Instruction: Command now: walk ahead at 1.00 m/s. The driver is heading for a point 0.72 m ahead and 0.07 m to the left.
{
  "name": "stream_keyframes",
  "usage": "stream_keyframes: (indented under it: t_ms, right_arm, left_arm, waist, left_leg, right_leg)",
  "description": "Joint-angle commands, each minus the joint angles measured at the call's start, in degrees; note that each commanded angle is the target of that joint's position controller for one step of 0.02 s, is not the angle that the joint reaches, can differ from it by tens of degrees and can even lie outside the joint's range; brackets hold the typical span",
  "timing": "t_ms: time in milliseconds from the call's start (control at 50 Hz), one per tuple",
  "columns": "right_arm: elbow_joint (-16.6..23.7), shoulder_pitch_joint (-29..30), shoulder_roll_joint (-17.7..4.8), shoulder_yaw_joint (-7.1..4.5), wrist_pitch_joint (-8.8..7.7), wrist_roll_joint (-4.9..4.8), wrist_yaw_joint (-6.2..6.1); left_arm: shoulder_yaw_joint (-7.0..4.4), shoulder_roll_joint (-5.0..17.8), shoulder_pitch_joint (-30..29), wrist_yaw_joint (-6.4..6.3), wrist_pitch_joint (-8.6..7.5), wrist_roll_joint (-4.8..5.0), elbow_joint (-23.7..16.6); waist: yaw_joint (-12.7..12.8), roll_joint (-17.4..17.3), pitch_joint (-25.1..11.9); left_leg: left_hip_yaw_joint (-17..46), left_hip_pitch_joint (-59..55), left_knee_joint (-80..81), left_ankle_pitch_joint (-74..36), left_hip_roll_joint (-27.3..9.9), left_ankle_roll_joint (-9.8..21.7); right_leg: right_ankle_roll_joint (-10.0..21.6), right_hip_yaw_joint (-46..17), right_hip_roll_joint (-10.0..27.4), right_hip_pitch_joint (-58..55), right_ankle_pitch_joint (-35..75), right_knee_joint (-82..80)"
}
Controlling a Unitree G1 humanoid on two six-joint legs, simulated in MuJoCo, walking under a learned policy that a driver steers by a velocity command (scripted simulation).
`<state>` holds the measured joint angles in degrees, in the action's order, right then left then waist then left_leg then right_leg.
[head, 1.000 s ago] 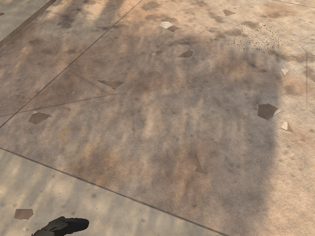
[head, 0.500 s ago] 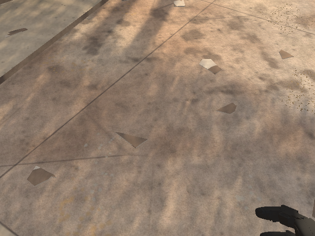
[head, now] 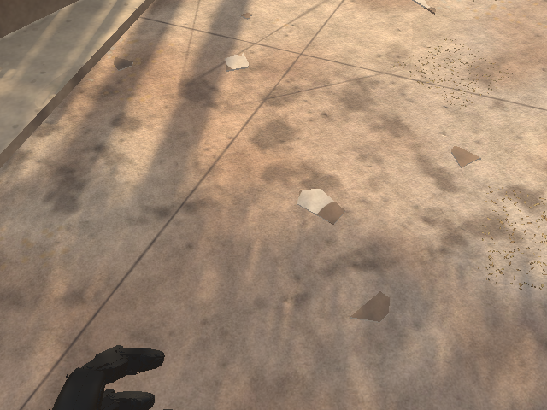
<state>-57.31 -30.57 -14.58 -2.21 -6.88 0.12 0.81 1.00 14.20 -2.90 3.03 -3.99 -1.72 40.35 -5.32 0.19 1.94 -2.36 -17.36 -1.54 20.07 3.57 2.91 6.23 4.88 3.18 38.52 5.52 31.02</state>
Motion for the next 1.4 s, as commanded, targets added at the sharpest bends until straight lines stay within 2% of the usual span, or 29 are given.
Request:
stream_keyframes:
  t_ms: [20,40,60,80,100,140,200,280,420,480,500,520,540,560,620,640,740,820,900,920,940,960,980,1020,1100,1220,1260,1300,1400]
  right_arm:
    - [2.23,2.39,-13.87,-2.68,1.01,1.74,-1.79]
    - [2.66,4.70,-13.94,-2.74,1.85,2.22,-2.27]
    - [4.34,4.15,-8.84,-1.67,1.81,2.56,-2.01]
    - [6.57,-3.77,-1.49,-0.15,0.62,-1.38,-0.35]
    - [7.08,2.61,-7.09,-0.79,0.25,-0.63,-1.03]
    - [9.47,12.43,-6.02,-0.30,-0.05,0.08,-0.85]
    - [10.47,12.46,-2.59,0.65,2.65,2.07,0.93]
    - [16.35,26.05,-3.00,1.53,3.28,2.52,2.09]
    - [19.07,34.53,-4.57,1.80,2.43,1.45,2.24]
    - [14.44,17.23,-9.07,-0.43,2.61,1.76,0.34]
    - [10.67,4.81,-11.37,-1.67,2.80,2.17,-0.62]
    - [9.50,-1.11,-16.83,-3.21,2.72,3.81,-1.56]
    - [9.34,0.55,-18.49,-3.92,2.71,3.56,-0.79]
    - [10.00,6.60,-14.73,-3.66,2.35,2.30,-0.15]
    - [7.63,11.81,-4.75,-0.93,0.87,1.29,-0.16]
    - [8.85,16.49,-1.76,0.01,-0.36,-0.03,1.00]
    - [7.10,20.39,-7.62,-0.91,-0.55,-0.54,-0.43]
    - [4.21,13.32,-9.38,-1.37,0.14,-1.12,-1.63]
    - [3.21,15.79,-8.90,-1.48,1.93,-0.71,-2.05]
    - [3.53,14.81,-8.32,-1.30,2.30,-0.15,-1.91]
    - [2.57,7.12,-3.77,0.15,2.24,0.57,-1.35]
    - [-0.34,-0.33,-0.33,1.45,2.58,-0.57,-0.38]
    - [-0.15,2.80,-5.85,0.17,3.19,-1.43,0.10]
    - [2.48,13.62,-7.62,-0.96,5.48,-1.39,-1.28]
    - [1.78,13.30,-3.56,-0.60,8.21,-0.09,-3.51]
    - [0.65,15.91,-3.76,-0.84,8.36,1.44,-2.95]
    - [1.25,18.73,-8.87,-1.77,8.12,1.40,-3.15]
    - [0.75,20.27,-4.81,-0.83,6.72,1.17,-3.05]
    - [-0.50,19.01,-4.43,-0.68,4.80,0.32,-2.97]
  left_arm:
    - [-3.38,9.10,14.12,-1.76,-0.27,-0.17,1.34]
    - [-4.56,11.04,26.83,-2.66,-0.09,-0.43,5.38]
    - [-6.16,16.11,36.79,-3.75,0.14,-1.26,7.30]
    - [-7.30,19.59,33.14,-3.19,0.22,-1.44,7.12]
    - [-7.29,15.37,27.51,-2.31,0.33,-0.52,6.19]
    - [-5.86,8.60,23.36,-2.15,-0.85,-0.57,8.18]
    - [-4.23,4.29,23.02,-2.68,-2.01,0.06,10.93]
    - [-4.59,6.34,25.75,-2.12,-3.43,1.18,12.20]
    - [-5.14,10.69,31.08,-2.33,-4.10,2.05,14.48]
    - [-5.88,14.30,30.59,-4.10,-1.75,-0.30,15.26]
    - [-5.85,13.93,28.35,-4.49,-1.07,-0.73,14.69]
    - [-4.26,6.59,31.66,-3.75,-1.28,0.38,12.58]
    - [-3.48,2.70,38.53,-3.04,-2.17,3.46,12.06]
    - [-4.09,6.86,30.90,-4.08,-2.29,2.72,10.86]
    - [-3.46,4.54,22.63,-3.74,-1.63,0.77,9.22]
    - [-4.38,5.79,21.18,-3.16,-1.83,4.41,8.68]
    - [-2.63,1.28,13.52,-2.60,-1.30,2.04,5.33]
    - [-3.02,3.66,5.67,-1.46,-1.68,1.56,3.80]
    - [-4.91,7.99,13.93,-1.50,-2.02,0.29,7.37]
    - [-5.63,10.31,17.50,-1.84,-2.19,-0.08,8.81]
    - [-5.42,12.24,18.98,-2.29,-1.83,-1.77,8.35]
    - [-3.64,6.56,20.54,-2.05,-1.16,-1.33,9.02]
    - [-3.27,5.24,18.44,-1.48,-0.60,0.43,8.57]
    - [-2.89,5.01,8.74,-1.77,0.29,1.24,6.85]
    - [-3.72,6.69,4.41,-3.06,1.84,-0.65,6.69]
    - [-3.50,5.08,7.05,-4.38,2.83,1.49,9.06]
    - [-3.78,4.62,10.15,-4.35,2.97,1.26,9.66]
    - [-3.83,3.89,9.42,-4.71,3.00,0.80,10.31]
    - [-4.15,3.71,11.51,-4.69,3.16,1.05,13.14]
  waist:
    - [12.26,-7.11,-6.23]
    - [18.53,-6.42,-11.64]
    - [20.13,0.12,-18.85]
    - [10.71,21.34,-27.14]
    - [11.85,9.58,-21.39]
    - [9.33,-2.47,-6.06]
    - [3.62,0.88,-0.70]
    - [4.47,1.04,6.89]
    - [6.30,1.34,4.87]
    - [-2.57,6.80,-7.42]
    - [-8.65,6.07,-12.49]
    - [-6.31,-4.42,-19.05]
    - [-0.70,-19.15,-28.08]
    - [-0.10,-6.65,-21.62]
    - [4.32,0.89,-4.04]
    - [5.44,-3.21,-5.76]
    - [8.12,-2.52,-1.11]
    - [3.67,-4.39,-3.99]
    - [9.21,-4.06,-6.87]
    - [10.10,-0.21,-9.22]
    - [7.63,10.47,-16.62]
    - [6.59,15.58,-27.51]
    - [7.52,8.60,-25.86]
    - [5.68,0.93,-12.15]
    - [2.70,6.90,-8.58]
    - [2.33,5.36,-7.93]
    - [6.12,-3.74,-2.25]
    - [6.35,-6.39,-1.24]
    - [6.07,-3.30,-1.47]
  left_leg:
    - [-0.46,9.07,-24.41,-75.50,-14.73,4.48]
    - [-1.48,14.76,-41.27,-69.20,-13.26,3.87]
    - [-1.26,27.28,-63.78,-45.17,-9.22,4.26]
    - [4.60,50.17,-85.64,4.83,2.70,1.57]
    - [8.53,58.42,-87.84,1.91,-1.48,3.64]
    - [7.63,58.35,-79.77,-4.39,-6.63,3.64]
    - [8.02,51.76,-71.48,-4.08,-9.85,1.94]
    - [2.64,58.33,-54.88,-14.05,-12.30,-0.42]
    - [-4.78,45.07,-29.30,-29.62,-5.22,3.59]
    - [-4.77,27.70,-30.93,-14.07,0.66,6.06]
    - [-2.24,14.64,-30.34,-11.04,-1.91,7.31]
    - [15.26,0.60,-30.07,-0.99,-16.52,10.02]
    - [48.70,-10.29,-19.25,-9.27,-29.40,18.11]
    - [41.42,-5.79,-19.66,-21.02,-25.28,16.00]
    - [17.40,18.86,-18.17,-51.04,-19.08,11.27]
    - [14.23,21.27,-16.22,-50.42,-17.64,10.99]
    - [2.20,35.10,-11.40,-55.19,-10.62,9.16]
    - [2.43,28.64,-12.76,-43.76,-10.44,6.49]
    - [3.13,22.60,-26.66,-45.41,-10.42,2.92]
    - [1.08,24.35,-36.39,-39.22,-6.72,0.52]
    - [0.83,37.60,-55.71,-10.58,-1.80,-2.94]
    - [6.86,43.40,-68.55,20.22,0.67,-5.05]
    - [10.89,45.12,-71.30,21.15,-1.80,-5.05]
    - [7.47,47.56,-66.86,15.44,-5.59,-5.57]
    - [3.74,34.79,-49.11,7.45,-5.91,-5.70]
    - [2.45,24.23,-28.34,-9.28,-5.44,-1.97]
    - [7.57,33.41,-21.98,3.81,-9.89,1.61]
    - [8.16,42.04,-17.05,10.96,-9.41,0.43]
    - [6.64,38.34,-18.96,-0.01,-8.22,-1.17]
  right_leg:
    - [2.68,2.31,-7.27,-25.83,-10.78,1.52]
    - [3.82,0.80,-5.97,-38.46,-13.62,0.23]
    - [4.99,-12.72,6.34,-52.22,-28.80,3.03]
    - [12.91,-50.77,20.18,-66.08,-43.57,-11.17]
    - [12.23,-51.80,17.63,-62.76,-42.18,-15.67]
    - [9.58,-32.77,13.49,-44.01,-24.68,-16.35]
    - [6.51,-21.96,8.29,-28.65,-22.94,-21.53]
    - [6.65,-12.49,4.63,-24.60,-14.49,-29.07]
    - [3.06,-3.21,5.72,-40.80,25.61,-29.75]
    - [1.13,-1.83,7.91,-46.25,49.51,-2.58]
    - [0.57,-0.99,6.08,-38.92,41.06,14.67]
    - [-0.30,-0.60,-0.11,-23.45,9.94,38.30]
    - [-2.39,-7.67,-10.69,-6.29,-33.51,58.16]
    - [-1.18,-11.56,-5.75,-0.79,-29.16,58.73]
    - [-2.39,-9.99,-0.97,-4.25,-25.85,45.49]
    - [-2.38,-10.52,1.28,-6.42,-26.97,45.58]
    - [-5.47,-4.00,0.17,-12.56,-12.99,15.04]
    - [-5.20,-3.93,-3.57,-17.86,8.19,-1.34]
    - [-2.13,-4.50,-5.09,-26.17,8.63,-5.89]
    - [-0.93,-6.13,-2.05,-32.41,26.62,-5.74]
    - [8.69,-18.92,11.39,-48.79,53.19,0.20]
    - [17.39,-30.67,20.38,-56.78,57.42,0.21]
    - [16.29,-30.80,18.29,-51.01,42.79,-2.65]
    - [11.43,-25.23,13.99,-32.65,14.97,-8.93]
    - [6.81,-17.39,7.40,-15.28,-2.83,-15.46]
    - [0.76,-15.32,4.27,-11.77,-33.99,-16.76]
    - [-3.76,-9.59,-1.28,-13.69,-33.57,-13.15]
    - [-4.89,-7.27,-2.51,-23.98,-23.51,-8.16]
    - [-3.40,-7.20,-1.84,-25.92,-15.52,-6.63]
